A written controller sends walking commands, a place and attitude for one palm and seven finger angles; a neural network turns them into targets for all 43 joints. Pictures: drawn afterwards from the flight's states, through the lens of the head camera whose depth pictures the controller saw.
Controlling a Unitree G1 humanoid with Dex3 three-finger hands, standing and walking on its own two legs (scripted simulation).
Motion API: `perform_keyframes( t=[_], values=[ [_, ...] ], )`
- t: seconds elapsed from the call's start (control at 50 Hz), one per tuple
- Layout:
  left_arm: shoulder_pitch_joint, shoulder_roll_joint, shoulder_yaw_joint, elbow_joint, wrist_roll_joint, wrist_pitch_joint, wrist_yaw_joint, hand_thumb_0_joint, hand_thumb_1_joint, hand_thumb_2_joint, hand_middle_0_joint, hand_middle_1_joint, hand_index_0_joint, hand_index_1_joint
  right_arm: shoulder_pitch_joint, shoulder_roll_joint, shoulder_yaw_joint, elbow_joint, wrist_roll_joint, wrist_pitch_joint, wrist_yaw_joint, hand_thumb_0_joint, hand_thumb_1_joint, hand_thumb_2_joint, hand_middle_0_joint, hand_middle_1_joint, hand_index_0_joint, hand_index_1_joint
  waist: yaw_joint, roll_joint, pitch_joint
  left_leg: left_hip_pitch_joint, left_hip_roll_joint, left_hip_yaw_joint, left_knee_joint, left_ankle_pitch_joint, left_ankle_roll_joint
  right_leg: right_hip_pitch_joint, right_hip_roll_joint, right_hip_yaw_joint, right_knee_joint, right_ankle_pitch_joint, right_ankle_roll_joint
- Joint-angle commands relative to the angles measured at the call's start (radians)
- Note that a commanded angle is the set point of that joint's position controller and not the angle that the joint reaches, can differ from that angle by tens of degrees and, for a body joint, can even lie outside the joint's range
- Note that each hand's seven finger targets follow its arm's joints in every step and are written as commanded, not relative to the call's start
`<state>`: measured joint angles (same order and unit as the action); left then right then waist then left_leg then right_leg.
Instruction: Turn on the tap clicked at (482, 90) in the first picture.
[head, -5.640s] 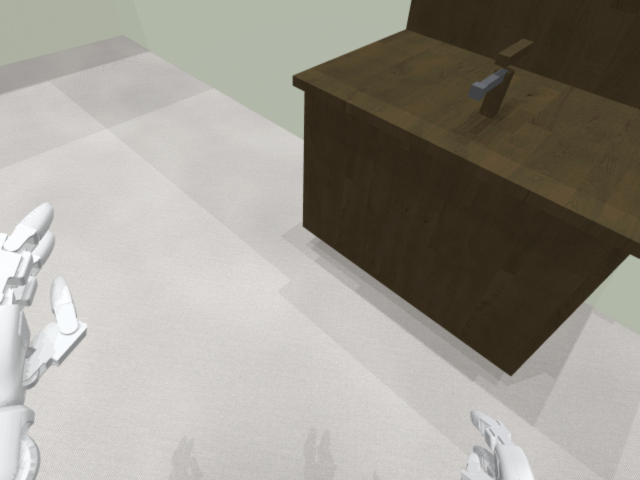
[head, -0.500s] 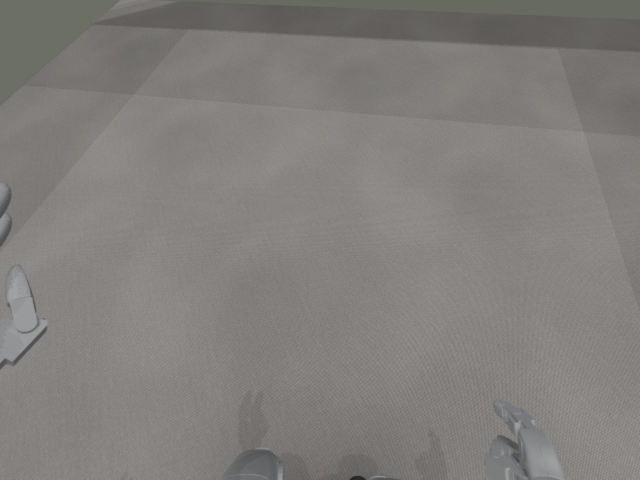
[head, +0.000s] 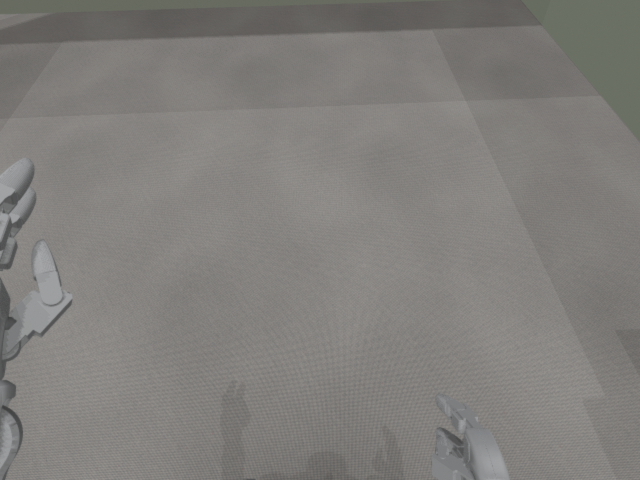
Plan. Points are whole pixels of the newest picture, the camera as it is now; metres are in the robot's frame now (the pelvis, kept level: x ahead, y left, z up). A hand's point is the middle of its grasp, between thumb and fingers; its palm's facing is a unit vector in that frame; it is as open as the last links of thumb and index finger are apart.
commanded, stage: turn to face it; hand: left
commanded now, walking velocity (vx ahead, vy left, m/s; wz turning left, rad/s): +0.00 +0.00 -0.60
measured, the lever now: out of the picture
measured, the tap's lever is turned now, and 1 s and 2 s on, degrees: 0 0 0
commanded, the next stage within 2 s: none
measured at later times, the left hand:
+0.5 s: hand (171, 297) +0.23 +0.16 +0.18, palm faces +0.19 -0.90 -0.40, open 7.4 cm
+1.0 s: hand (314, 346) +0.20 +0.03 +0.18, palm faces -0.12 -0.89 -0.45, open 7.4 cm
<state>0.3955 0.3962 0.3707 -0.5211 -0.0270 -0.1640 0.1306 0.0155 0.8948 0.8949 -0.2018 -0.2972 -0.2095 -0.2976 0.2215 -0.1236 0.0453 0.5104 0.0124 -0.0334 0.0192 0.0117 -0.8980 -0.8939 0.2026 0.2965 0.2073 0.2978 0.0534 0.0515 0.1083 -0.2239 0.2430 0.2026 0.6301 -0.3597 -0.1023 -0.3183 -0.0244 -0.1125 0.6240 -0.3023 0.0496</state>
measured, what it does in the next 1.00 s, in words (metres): walks backwards, turning right: right foot, then left foot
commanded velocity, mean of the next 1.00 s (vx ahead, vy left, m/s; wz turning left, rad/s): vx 0.00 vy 0.00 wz -0.59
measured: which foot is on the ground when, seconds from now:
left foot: down 0.00-0.02, up 0.04-0.30, down 0.32-0.62, up 0.64-1.00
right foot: up 0.00-0.00, down 0.02-0.32, up 0.34-0.58, down 0.60-1.00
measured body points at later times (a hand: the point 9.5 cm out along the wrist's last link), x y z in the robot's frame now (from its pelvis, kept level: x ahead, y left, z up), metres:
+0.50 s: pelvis -0.05 -0.02 +0.00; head -0.02 -0.02 +0.45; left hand +0.22 +0.21 +0.20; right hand +0.06 -0.28 -0.08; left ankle +0.01 +0.12 -0.73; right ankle -0.07 -0.13 -0.67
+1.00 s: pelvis -0.11 -0.05 +0.01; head -0.08 -0.07 +0.46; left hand +0.20 +0.08 +0.21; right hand -0.11 -0.36 -0.08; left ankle -0.04 +0.08 -0.71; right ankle -0.10 -0.15 -0.73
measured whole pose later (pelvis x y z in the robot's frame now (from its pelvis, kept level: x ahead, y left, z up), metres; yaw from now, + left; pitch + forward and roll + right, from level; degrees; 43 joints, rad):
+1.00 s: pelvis -0.11 -0.05 +0.01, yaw -34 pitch +1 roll +1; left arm 0.50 0.39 0.38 -0.57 -0.05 -0.17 0.15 0.01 0.89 0.89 -0.21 -0.30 -0.22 -0.30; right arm 0.19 -0.28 -0.04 0.54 0.02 0.08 -0.03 0.01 -0.91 -0.89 0.19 0.30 0.20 0.30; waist 0.02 -0.02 0.05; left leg -0.32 0.05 0.05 0.67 -0.41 -0.07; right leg -0.37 0.07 0.06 0.51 -0.16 -0.06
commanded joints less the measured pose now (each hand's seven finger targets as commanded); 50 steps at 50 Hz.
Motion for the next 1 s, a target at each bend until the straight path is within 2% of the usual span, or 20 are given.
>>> perform_keyframes(
  t=[0.0, 0.02, 0.04, 0.08, 0.14, 0.26, 0.28, 0.3, 0.32, 0.34, 0.4, 0.54, 0.56, 0.58, 0.6, 0.62, 0.68, 0.74, 0.9, 0.98],
  values=[
    [-0.01, 0.258, 0.201, -0.227, 0.003, -0.086, 0.034, 0.0, 0.9, 0.9, -0.2, -0.3, -0.2, -0.3, -0.087, -0.156, -0.076, -0.143, 0.008, -0.047, -0.018, 0.0, -0.9, -0.9, 0.2, 0.3, 0.2, 0.3, -0.015, -0.256, -0.264, -0.344, -0.121, -0.022, 0.463, -0.201, 0.019, 0.428, -0.268, 0.415, -0.161, 0.934, -0.193],
    [0.055, 0.236, 0.209, -0.204, -0.027, -0.073, 0.036, 0.0, 0.9, 0.9, -0.2, -0.3, -0.2, -0.3, -0.093, -0.168, -0.093, -0.137, 0.018, -0.037, -0.023, 0.0, -0.9, -0.9, 0.2, 0.3, 0.2, 0.3, -0.013, -0.338, -0.319, -0.374, -0.123, -0.176, 0.575, -0.277, 0.011, 0.382, -0.321, 0.515, -0.17, 0.935, -0.22],
    [0.123, 0.242, 0.23, -0.229, -0.033, -0.068, 0.035, 0.0, 0.9, 0.9, -0.2, -0.3, -0.2, -0.3, -0.114, -0.167, -0.09, -0.138, 0.015, -0.013, -0.018, 0.0, -0.9, -0.9, 0.2, 0.3, 0.2, 0.3, -0.016, -0.249, -0.336, -0.396, -0.111, -0.233, 0.621, -0.243, 0.009, 0.398, -0.322, 0.525, -0.15, 0.808, -0.24],
    [0.169, 0.235, 0.257, -0.325, -0.039, -0.09, 0.045, 0.0, 0.9, 0.9, -0.2, -0.3, -0.2, -0.3, -0.142, -0.144, -0.066, -0.117, 0.006, 0.017, -0.018, 0.0, -0.9, -0.9, 0.2, 0.3, 0.2, 0.3, -0.035, -0.135, -0.334, -0.378, -0.114, -0.22, 0.579, -0.155, 0.013, 0.347, -0.278, 0.395, -0.155, 0.675, -0.24],
    [0.183, 0.216, 0.258, -0.325, -0.041, -0.09, 0.048, 0.0, 0.9, 0.9, -0.2, -0.3, -0.2, -0.3, -0.156, -0.152, -0.08, -0.105, 0.003, 0.034, -0.034, 0.0, -0.9, -0.9, 0.2, 0.3, 0.2, 0.3, -0.047, -0.166, -0.305, -0.244, -0.12, -0.187, 0.335, -0.107, 0.015, 0.208, -0.232, 0.337, -0.188, 0.516, -0.224],
    [0.161, 0.176, 0.207, -0.261, -0.03, -0.071, 0.043, 0.0, 0.9, 0.9, -0.2, -0.3, -0.2, -0.3, -0.077, -0.193, -0.095, -0.107, 0.007, 0.03, -0.049, 0.0, -0.9, -0.9, 0.2, 0.3, 0.2, 0.3, -0.056, -0.118, -0.264, 0.074, -0.157, -0.14, -0.16, 0.059, 0.053, -0.034, -0.138, 0.371, -0.16, 0.134, -0.141],
    [0.126, 0.17, 0.192, -0.268, -0.026, -0.076, 0.039, 0.0, 0.9, 0.9, -0.2, -0.3, -0.2, -0.3, -0.078, -0.215, -0.107, -0.116, 0.004, 0.025, -0.059, 0.0, -0.9, -0.9, 0.2, 0.3, 0.2, 0.3, -0.058, -0.035, -0.229, 0.117, -0.059, -0.234, -0.254, 0.051, 0.099, -0.132, -0.068, 0.34, -0.052, 0.041, -0.098],
    [0.088, 0.165, 0.187, -0.274, -0.015, -0.085, 0.033, 0.0, 0.9, 0.9, -0.2, -0.3, -0.2, -0.3, -0.092, -0.244, -0.117, -0.135, 0.003, 0.021, -0.063, 0.0, -0.9, -0.9, 0.2, 0.3, 0.2, 0.3, -0.045, 0.179, -0.193, 0.121, 0.122, -0.399, -0.309, 0.188, 0.18, -0.242, 0.043, 0.225, 0.17, -0.168, -0.042],
    [0.095, 0.177, 0.195, -0.218, -0.003, -0.092, 0.031, 0.0, 0.9, 0.9, -0.2, -0.3, -0.2, -0.3, -0.11, -0.22, -0.106, -0.131, -0.002, 0.015, -0.066, 0.0, -0.9, -0.9, 0.2, 0.3, 0.2, 0.3, -0.037, 0.279, -0.18, -0.006, 0.244, -0.466, -0.383, 0.127, 0.251, -0.229, 0.052, 0.123, 0.468, -0.254, -0.018],
    [0.05, 0.178, 0.172, -0.229, 0.002, -0.101, 0.025, 0.0, 0.9, 0.9, -0.2, -0.3, -0.2, -0.3, -0.119, -0.2, -0.105, -0.129, -0.008, 0.003, -0.066, 0.0, -0.9, -0.9, 0.2, 0.3, 0.2, 0.3, -0.043, 0.252, -0.137, -0.066, 0.254, -0.473, -0.369, 0.163, 0.27, -0.232, 0.013, 0.155, 0.59, -0.222, -0.01],
    [-0.033, 0.089, 0.046, -0.25, 0.006, -0.093, 0.016, 0.0, 0.9, 0.9, -0.2, -0.3, -0.2, -0.3, -0.092, -0.217, -0.111, -0.109, 0.011, -0.015, -0.039, 0.0, -0.9, -0.9, 0.2, 0.3, 0.2, 0.3, -0.045, 0.187, -0.102, -0.029, 0.154, -0.201, -0.28, 0.335, 0.209, -0.231, -0.018, 0.079, 0.486, -0.163, 0.009],
    [-0.027, 0.146, 0.1, -0.228, 0.001, -0.076, 0.022, 0.0, 0.9, 0.9, -0.2, -0.3, -0.2, -0.3, -0.04, -0.219, -0.104, -0.12, 0.004, -0.059, -0.023, 0.0, -0.9, -0.9, 0.2, 0.3, 0.2, 0.3, -0.04, 0.237, -0.162, -0.027, 0.114, -0.052, -0.118, 0.318, 0.119, 0.072, 0.033, -0.054, -0.026, -0.057, 0.006],
    [-0.038, 0.145, 0.099, -0.244, -0.002, -0.078, 0.02, 0.0, 0.9, 0.9, -0.2, -0.3, -0.2, -0.3, -0.04, -0.209, -0.099, -0.125, 0.007, -0.059, -0.017, 0.0, -0.9, -0.9, 0.2, 0.3, 0.2, 0.3, -0.038, 0.184, -0.181, -0.063, 0.094, -0.045, -0.026, 0.281, 0.099, 0.151, 0.011, -0.028, -0.12, 0.036, -0.01],
    [-0.039, 0.186, 0.134, -0.236, 0.001, -0.084, 0.024, 0.0, 0.9, 0.9, -0.2, -0.3, -0.2, -0.3, -0.029, -0.188, -0.096, -0.122, 0.01, -0.058, -0.014, 0.0, -0.9, -0.9, 0.2, 0.3, 0.2, 0.3, -0.042, 0.0, -0.21, -0.103, 0.025, -0.006, 0.152, 0.175, 0.062, 0.206, -0.089, 0.104, -0.207, 0.235, -0.062],
    [-0.007, 0.249, 0.198, -0.217, -0.005, -0.091, 0.036, 0.0, 0.9, 0.9, -0.2, -0.3, -0.2, -0.3, -0.073, -0.155, -0.079, -0.143, 0.006, -0.053, -0.022, 0.0, -0.9, -0.9, 0.2, 0.3, 0.2, 0.3, -0.021, -0.276, -0.213, -0.347, -0.109, -0.021, 0.368, -0.232, 0.02, 0.316, -0.262, 0.418, -0.212, 0.717, -0.169],
    [0.043, 0.228, 0.205, -0.176, -0.036, -0.066, 0.035, 0.0, 0.9, 0.9, -0.2, -0.3, -0.2, -0.3, -0.103, -0.168, -0.089, -0.144, 0.015, -0.042, -0.029, 0.0, -0.9, -0.9, 0.2, 0.3, 0.2, 0.3, -0.012, -0.37, -0.261, -0.385, -0.142, -0.156, 0.532, -0.25, 0.013, 0.275, -0.311, 0.54, -0.234, 0.755, -0.194],
    [0.137, 0.19, 0.209, -0.233, -0.045, -0.072, 0.034, 0.0, 0.9, 0.9, -0.2, -0.3, -0.2, -0.3, -0.134, -0.137, -0.059, -0.117, 0.007, 0.019, -0.025, 0.0, -0.9, -0.9, 0.2, 0.3, 0.2, 0.3, -0.037, -0.175, -0.286, -0.447, -0.119, -0.227, 0.631, -0.107, 0.0, 0.354, -0.261, 0.405, -0.169, 0.678, -0.225],
    [0.149, 0.168, 0.191, -0.202, -0.043, -0.075, 0.034, 0.0, 0.9, 0.9, -0.2, -0.3, -0.2, -0.3, -0.161, -0.145, -0.07, -0.102, 0.004, 0.047, -0.04, 0.0, -0.9, -0.9, 0.2, 0.3, 0.2, 0.3, -0.044, -0.17, -0.266, -0.37, -0.131, -0.205, 0.499, -0.063, -0.003, 0.28, -0.22, 0.342, -0.208, 0.599, -0.205],
    [0.083, 0.164, 0.135, -0.232, -0.027, -0.061, 0.043, 0.0, 0.9, 0.9, -0.2, -0.3, -0.2, -0.3, -0.137, -0.197, -0.088, -0.129, 0.006, 0.055, -0.047, 0.0, -0.9, -0.9, 0.2, 0.3, 0.2, 0.3, -0.012, -0.178, -0.241, -0.146, -0.183, -0.17, 0.105, -0.084, 0.038, 0.109, -0.206, 0.486, -0.301, 0.193, -0.229],
    [0.035, 0.172, 0.125, -0.249, -0.015, -0.065, 0.037, 0.0, 0.9, 0.9, -0.2, -0.3, -0.2, -0.3, -0.094, -0.205, -0.091, -0.126, 0.004, 0.057, -0.05, 0.0, -0.9, -0.9, 0.2, 0.3, 0.2, 0.3, -0.037, -0.082, -0.227, 0.109, -0.152, -0.159, -0.221, 0.02, 0.077, -0.058, -0.126, 0.458, -0.229, 0.053, -0.135]
  ],
)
